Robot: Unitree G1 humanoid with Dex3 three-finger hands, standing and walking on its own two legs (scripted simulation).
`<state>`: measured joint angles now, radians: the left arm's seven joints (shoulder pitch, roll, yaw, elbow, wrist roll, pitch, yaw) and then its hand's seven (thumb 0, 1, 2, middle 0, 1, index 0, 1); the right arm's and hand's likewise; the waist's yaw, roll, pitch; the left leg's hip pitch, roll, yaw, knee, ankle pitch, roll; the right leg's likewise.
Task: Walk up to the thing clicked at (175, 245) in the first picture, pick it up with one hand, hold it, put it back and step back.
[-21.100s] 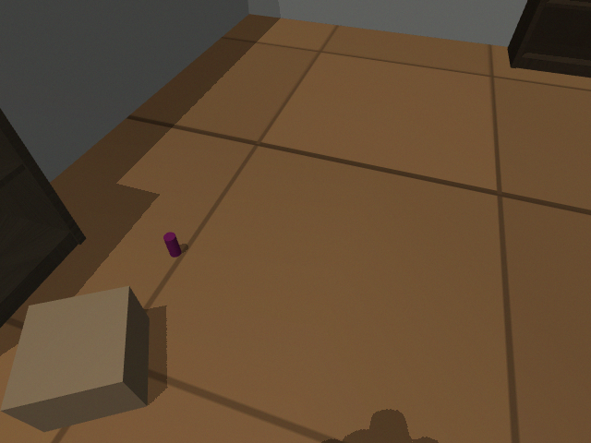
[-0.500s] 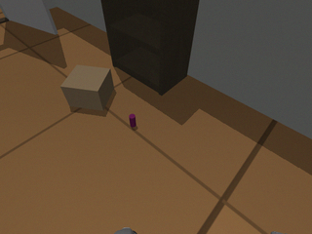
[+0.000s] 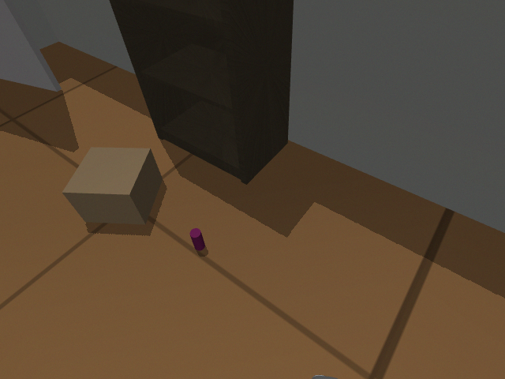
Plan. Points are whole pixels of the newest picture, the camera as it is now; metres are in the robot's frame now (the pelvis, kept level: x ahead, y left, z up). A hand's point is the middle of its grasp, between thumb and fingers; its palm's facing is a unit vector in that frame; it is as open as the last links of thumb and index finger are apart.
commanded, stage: walk up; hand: left
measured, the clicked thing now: (197, 239) +0.81 +0.28 -0.70
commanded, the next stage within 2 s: none
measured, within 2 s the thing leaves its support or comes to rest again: neither
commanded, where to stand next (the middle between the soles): +0.43 +0.05 m, yaw +1 degrees
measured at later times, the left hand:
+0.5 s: hand (87, 362) +0.20 +0.32 -0.14, palm faces -0.02 -0.93 -0.36, open 7.4 cm
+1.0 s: hand (106, 274) +0.36 +0.32 -0.10, palm faces -0.01 -0.89 -0.46, open 7.4 cm
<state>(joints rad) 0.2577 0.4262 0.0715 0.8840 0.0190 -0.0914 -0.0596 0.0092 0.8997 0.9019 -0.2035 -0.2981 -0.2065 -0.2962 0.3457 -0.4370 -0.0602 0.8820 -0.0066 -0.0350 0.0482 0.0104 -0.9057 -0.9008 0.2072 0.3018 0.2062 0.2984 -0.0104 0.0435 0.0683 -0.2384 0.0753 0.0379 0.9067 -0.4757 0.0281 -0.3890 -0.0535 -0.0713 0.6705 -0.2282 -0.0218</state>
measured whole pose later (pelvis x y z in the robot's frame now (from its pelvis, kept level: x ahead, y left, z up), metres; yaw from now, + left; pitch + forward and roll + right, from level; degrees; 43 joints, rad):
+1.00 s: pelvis +0.32 +0.03 +0.01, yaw +1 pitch -3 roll +0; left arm 0.34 0.41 0.04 0.86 0.02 -0.09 -0.02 0.01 0.90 0.90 -0.21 -0.30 -0.21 -0.30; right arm 0.28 -0.44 -0.07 0.87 -0.02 0.00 0.07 0.01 -0.91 -0.90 0.21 0.30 0.20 0.30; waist 0.03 0.07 0.09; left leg -0.50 0.08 0.01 0.86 -0.33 0.01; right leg -0.26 -0.06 -0.07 0.57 -0.27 0.00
